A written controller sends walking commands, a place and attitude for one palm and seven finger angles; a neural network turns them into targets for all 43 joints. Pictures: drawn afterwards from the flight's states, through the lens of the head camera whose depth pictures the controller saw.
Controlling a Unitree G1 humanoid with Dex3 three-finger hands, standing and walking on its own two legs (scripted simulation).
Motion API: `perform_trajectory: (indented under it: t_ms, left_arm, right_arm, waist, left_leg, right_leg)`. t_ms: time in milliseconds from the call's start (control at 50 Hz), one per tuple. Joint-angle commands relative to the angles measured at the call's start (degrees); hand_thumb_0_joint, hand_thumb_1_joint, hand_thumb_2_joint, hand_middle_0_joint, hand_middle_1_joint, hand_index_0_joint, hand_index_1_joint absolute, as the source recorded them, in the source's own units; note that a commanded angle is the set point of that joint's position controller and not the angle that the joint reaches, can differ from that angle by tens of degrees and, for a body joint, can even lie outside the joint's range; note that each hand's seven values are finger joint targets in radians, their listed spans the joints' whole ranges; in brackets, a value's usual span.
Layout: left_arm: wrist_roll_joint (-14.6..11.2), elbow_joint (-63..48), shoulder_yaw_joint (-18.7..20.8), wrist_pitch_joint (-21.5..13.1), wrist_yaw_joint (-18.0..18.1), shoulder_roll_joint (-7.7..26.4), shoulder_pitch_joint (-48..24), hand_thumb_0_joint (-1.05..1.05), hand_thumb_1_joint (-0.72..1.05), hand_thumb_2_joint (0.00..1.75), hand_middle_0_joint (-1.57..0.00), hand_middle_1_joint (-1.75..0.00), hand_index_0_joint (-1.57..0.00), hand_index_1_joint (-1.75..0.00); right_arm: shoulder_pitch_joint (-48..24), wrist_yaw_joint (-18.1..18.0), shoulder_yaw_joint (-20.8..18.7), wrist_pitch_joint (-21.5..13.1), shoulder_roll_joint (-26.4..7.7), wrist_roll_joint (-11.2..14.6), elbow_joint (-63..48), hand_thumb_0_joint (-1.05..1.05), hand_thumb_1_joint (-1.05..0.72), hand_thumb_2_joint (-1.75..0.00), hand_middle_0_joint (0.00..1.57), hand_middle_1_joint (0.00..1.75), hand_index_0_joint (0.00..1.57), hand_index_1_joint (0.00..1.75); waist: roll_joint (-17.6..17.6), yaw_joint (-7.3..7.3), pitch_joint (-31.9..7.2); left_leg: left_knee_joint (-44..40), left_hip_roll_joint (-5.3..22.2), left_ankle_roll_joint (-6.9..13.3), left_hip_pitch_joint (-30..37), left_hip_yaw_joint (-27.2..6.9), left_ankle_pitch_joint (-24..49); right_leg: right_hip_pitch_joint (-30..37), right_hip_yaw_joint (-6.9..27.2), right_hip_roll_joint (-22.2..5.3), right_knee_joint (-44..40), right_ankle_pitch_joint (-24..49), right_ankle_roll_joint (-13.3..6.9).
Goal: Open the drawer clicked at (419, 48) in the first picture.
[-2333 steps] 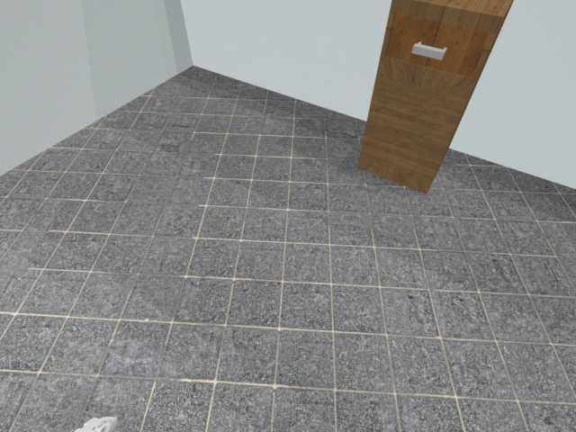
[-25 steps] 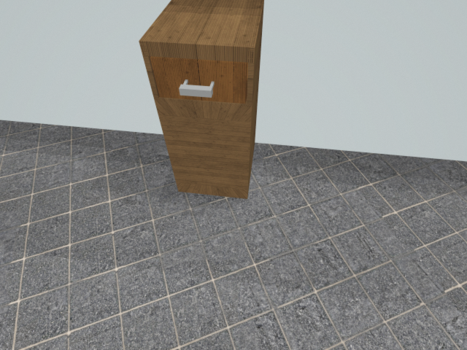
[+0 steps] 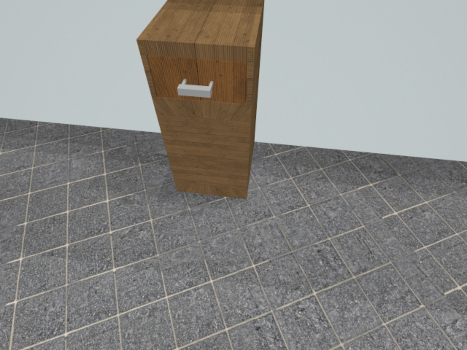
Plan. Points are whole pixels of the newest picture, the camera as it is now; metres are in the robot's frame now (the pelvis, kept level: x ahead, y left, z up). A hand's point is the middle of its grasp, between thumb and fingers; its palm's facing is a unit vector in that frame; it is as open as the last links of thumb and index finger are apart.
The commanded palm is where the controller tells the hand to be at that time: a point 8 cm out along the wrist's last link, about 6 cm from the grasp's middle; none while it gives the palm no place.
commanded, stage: look to check the result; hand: left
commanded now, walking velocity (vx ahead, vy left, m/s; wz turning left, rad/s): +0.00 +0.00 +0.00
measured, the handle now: (196, 86) +0.92 +0.18 -0.08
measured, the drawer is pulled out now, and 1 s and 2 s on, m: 0.00 0.00 0.00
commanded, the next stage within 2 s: take the last steps up to it in 0.38 s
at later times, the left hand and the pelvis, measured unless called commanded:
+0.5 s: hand out of the picture +0.02 +0.17 -0.17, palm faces +0.02 -0.98 -0.21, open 7.4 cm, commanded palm none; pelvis +0.01 -0.01 +0.00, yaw +0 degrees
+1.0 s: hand out of the picture +0.15 +0.17 -0.18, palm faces -0.03 -0.98 -0.22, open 7.3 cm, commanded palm none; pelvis +0.11 -0.02 -0.01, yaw -2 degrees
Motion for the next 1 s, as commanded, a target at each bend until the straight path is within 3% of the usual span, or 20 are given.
perform_trajectory:
  t_ms: [0, 480, 500, 520, 560, 620, 660, 700, 720, 740, 760, 780, 800, 820, 840, 900, 940, 960, 980]
  left_arm:
    - [-0.17, -1.29, 1.25, -0.42, 0.52, 6.53, 3.58, 0.00, 0.90, 0.90, -0.20, -0.30, -0.20, -0.30]
    - [-0.29, -1.25, 1.37, -0.74, 0.53, 7.62, 2.18, 0.00, 0.90, 0.90, -0.20, -0.30, -0.20, -0.30]
    - [-0.37, -0.82, 1.21, -0.68, 0.55, 6.42, 2.72, 0.00, 0.90, 0.90, -0.20, -0.30, -0.20, -0.30]
    - [-0.18, -0.72, 1.27, -0.54, 0.51, 6.45, 3.23, 0.00, 0.90, 0.90, -0.20, -0.30, -0.20, -0.30]
    - [0.13, -0.88, 1.95, -0.05, 0.07, 7.18, 3.60, 0.00, 0.90, 0.90, -0.20, -0.30, -0.20, -0.30]
    - [0.31, -1.37, 3.19, 0.18, -0.33, 8.44, 6.02, 0.00, 0.90, 0.90, -0.20, -0.30, -0.20, -0.30]
    - [0.28, -1.93, 3.77, 0.00, -0.44, 8.54, 6.12, 0.00, 0.90, 0.90, -0.20, -0.30, -0.20, -0.30]
    - [0.19, -2.96, 4.17, -0.40, -0.74, 8.11, 4.62, 0.00, 0.90, 0.90, -0.20, -0.30, -0.20, -0.30]
    - [0.22, -3.23, 4.05, -0.51, -0.88, 6.98, 4.12, 0.00, 0.90, 0.90, -0.20, -0.30, -0.20, -0.30]
    - [0.33, -4.00, 3.95, -0.62, -1.14, 6.19, 2.21, 0.00, 0.90, 0.90, -0.20, -0.30, -0.20, -0.30]
    - [0.33, -5.45, 3.76, -0.81, -1.50, 4.69, -0.42, 0.00, 0.90, 0.90, -0.20, -0.30, -0.20, -0.30]
    - [0.44, -7.33, 3.21, -1.31, -1.55, 3.53, -4.45, 0.00, 0.90, 0.90, -0.20, -0.30, -0.20, -0.30]
    - [0.51, -8.62, 3.31, -1.60, -1.58, 3.93, -7.13, 0.00, 0.90, 0.90, -0.20, -0.30, -0.20, -0.30]
    - [0.27, -8.85, 3.21, -1.95, -1.81, 3.90, -8.15, 0.00, 0.90, 0.90, -0.20, -0.30, -0.20, -0.30]
    - [0.13, -8.95, 3.03, -1.85, -2.26, 3.00, -8.13, 0.00, 0.90, 0.90, -0.20, -0.30, -0.20, -0.30]
    - [0.10, -9.49, 3.00, -1.25, -3.14, 2.19, -7.90, 0.00, 0.90, 0.90, -0.20, -0.30, -0.20, -0.30]
    - [0.08, -7.90, 3.38, -0.99, -3.39, 2.49, -3.84, 0.00, 0.90, 0.90, -0.20, -0.30, -0.20, -0.30]
    - [0.13, -6.48, 3.76, -0.84, -3.42, 2.93, 0.41, 0.00, 0.90, 0.90, -0.20, -0.30, -0.20, -0.30]
    - [0.19, -4.23, 4.61, -1.06, -3.22, 4.82, 7.50, 0.00, 0.90, 0.90, -0.20, -0.30, -0.20, -0.30]
  right_arm:
    - [4.86, -0.22, -0.72, -0.37, -4.70, -0.30, -0.93, 0.00, -0.90, -0.90, 0.20, 0.30, 0.20, 0.30]
    - [3.88, -0.34, -0.72, -0.42, -5.46, -0.29, -0.58, 0.00, -0.90, -0.90, 0.20, 0.30, 0.20, 0.30]
    - [4.45, -0.29, -0.50, -0.27, -4.41, -0.41, -0.04, 0.00, -0.90, -0.90, 0.20, 0.30, 0.20, 0.30]
    - [5.03, -0.17, -0.62, -0.04, -4.56, -0.45, 0.05, 0.00, -0.90, -0.90, 0.20, 0.30, 0.20, 0.30]
    - [5.39, 0.23, -0.90, 0.36, -4.39, -0.94, -0.06, 0.00, -0.90, -0.90, 0.20, 0.30, 0.20, 0.30]
    - [4.84, 0.71, -1.20, 0.34, -3.66, -1.06, -1.37, 0.00, -0.90, -0.90, 0.20, 0.30, 0.20, 0.30]
    - [5.49, 0.78, -1.38, -0.13, -3.10, -1.09, -1.72, 0.00, -0.90, -0.90, 0.20, 0.30, 0.20, 0.30]
    - [7.93, 0.68, -1.37, -0.93, -2.81, -1.03, -1.10, 0.00, -0.90, -0.90, 0.20, 0.30, 0.20, 0.30]
    - [9.29, 0.61, -1.54, -1.19, -3.10, -1.05, -0.49, 0.00, -0.90, -0.90, 0.20, 0.30, 0.20, 0.30]
    - [12.84, 0.41, -1.75, -1.58, -4.04, -1.25, 0.68, 0.00, -0.90, -0.90, 0.20, 0.30, 0.20, 0.30]
    - [17.48, 0.00, -2.44, -2.10, -6.32, -1.53, 2.17, 0.00, -0.90, -0.90, 0.20, 0.30, 0.20, 0.30]
    - [22.32, -0.62, -2.85, -2.38, -7.62, -1.82, 3.11, 0.00, -0.90, -0.90, 0.20, 0.30, 0.20, 0.30]
    - [23.39, -0.88, -2.42, -2.60, -7.24, -1.74, 3.12, 0.00, -0.90, -0.90, 0.20, 0.30, 0.20, 0.30]
    - [21.80, -0.83, -2.29, -2.94, -6.20, -1.56, 2.38, 0.00, -0.90, -0.90, 0.20, 0.30, 0.20, 0.30]
    - [19.59, -0.86, -2.19, -3.26, -7.09, -1.69, 1.83, 0.00, -0.90, -0.90, 0.20, 0.30, 0.20, 0.30]
    - [15.69, -0.87, -1.85, -3.64, -6.90, -1.66, 1.51, 0.00, -0.90, -0.90, 0.20, 0.30, 0.20, 0.30]
    - [13.81, -0.65, -1.81, -3.32, -7.30, -1.62, 1.61, 0.00, -0.90, -0.90, 0.20, 0.30, 0.20, 0.30]
    - [12.69, -0.59, -1.87, -3.11, -7.92, -1.36, 1.48, 0.00, -0.90, -0.90, 0.20, 0.30, 0.20, 0.30]
    - [10.84, -0.45, -2.09, -3.00, -8.01, -0.87, 1.17, 0.00, -0.90, -0.90, 0.20, 0.30, 0.20, 0.30]
  waist:
    - [-0.37, -0.20, 1.02]
    - [-0.28, -0.23, -0.46]
    - [-1.03, -0.22, -1.26]
    - [-1.19, -0.18, -0.78]
    - [-2.01, 0.14, 2.92]
    - [-7.18, 1.16, 5.27]
    - [-7.39, 0.59, 5.66]
    - [-3.82, -0.82, 4.96]
    - [-0.34, -1.37, 5.58]
    - [5.43, -2.94, 6.93]
    - [13.07, -4.59, 6.82]
    - [16.43, -6.57, 7.17]
    - [12.23, -6.63, 6.62]
    - [5.79, -5.27, 5.50]
    - [4.91, -4.21, 4.37]
    - [8.39, -2.09, 4.15]
    - [7.27, 0.24, 2.71]
    - [6.05, 2.40, 2.10]
    - [2.38, 5.93, -0.06]
  left_leg:
    - [-3.88, 4.59, 1.49, -0.88, -4.38, 3.78]
    - [-3.77, 4.87, 1.14, 0.80, -3.96, 7.05]
    - [-3.38, 4.64, 0.93, 1.04, -3.49, 4.63]
    - [-2.48, 4.07, 0.97, 1.02, -2.91, -0.21]
    - [-0.78, 2.69, 1.31, -2.63, -1.66, -8.49]
    - [5.37, 0.64, 1.41, -7.04, 1.01, -11.90]
    - [8.92, 0.90, 1.47, -7.74, 1.76, -10.91]
    - [5.70, 1.61, 1.67, -3.88, 1.33, -9.16]
    - [3.24, 2.31, 2.17, -0.56, -0.05, -9.13]
    - [-1.17, 5.64, 3.69, 2.58, -5.09, -8.86]
    - [-6.08, 12.97, 7.24, 8.23, -15.64, -8.45]
    - [-9.68, 19.66, 11.98, 14.15, -24.32, -0.21]
    - [-8.93, 22.03, 14.67, 15.22, -24.52, 9.20]
    - [-7.11, 21.80, 14.99, 15.64, -21.84, 16.49]
    - [-7.01, 19.92, 13.66, 14.34, -17.36, 18.94]
    - [-7.64, 15.40, 9.86, 6.09, -8.00, 15.46]
    - [-5.31, 13.80, 8.77, -0.40, -4.92, 13.02]
    - [-2.00, 12.43, 7.99, -4.47, -3.46, 11.67]
    - [6.10, 9.88, 6.60, -9.00, -1.02, 10.71]
  right_leg:
    - [-1.26, 6.32, -6.09, -5.76, 3.67, -0.86]
    - [1.33, 6.36, -6.28, -5.54, 9.94, -1.03]
    - [1.73, 6.35, -6.31, -5.99, 6.89, -0.90]
    - [0.48, 6.88, -6.03, -6.32, -0.60, -1.12]
    - [-2.15, 8.90, -6.30, -7.75, -14.72, -2.14]
    - [-3.55, 14.21, -8.77, -11.28, -25.90, -4.67]
    - [-4.43, 16.96, -10.82, -11.93, -27.21, -6.78]
    - [-6.47, 14.51, -9.47, -7.84, -22.21, -7.12]
    - [-9.71, 11.99, -7.32, -4.23, -19.68, -6.38]
    - [-13.79, 7.67, -3.98, 3.19, -15.73, -4.95]
    - [-21.19, 1.37, -0.09, 15.64, -10.57, -3.01]
    - [-30.52, -2.10, 1.06, 27.07, -16.29, -1.64]
    - [-33.87, 0.96, -1.96, 33.92, -17.68, -1.80]
    - [-33.84, 1.71, -4.03, 34.88, -16.06, -1.80]
    - [-31.77, 1.33, -4.82, 34.02, -14.17, -1.43]
    - [-21.11, -2.18, -4.66, 24.45, -10.42, -1.11]
    - [-8.91, -5.71, -1.68, 17.31, -7.63, -1.41]
    - [-1.41, -7.31, 0.06, 14.66, -3.64, -1.64]
    - [8.76, -6.37, 0.14, 10.89, -2.07, -2.32]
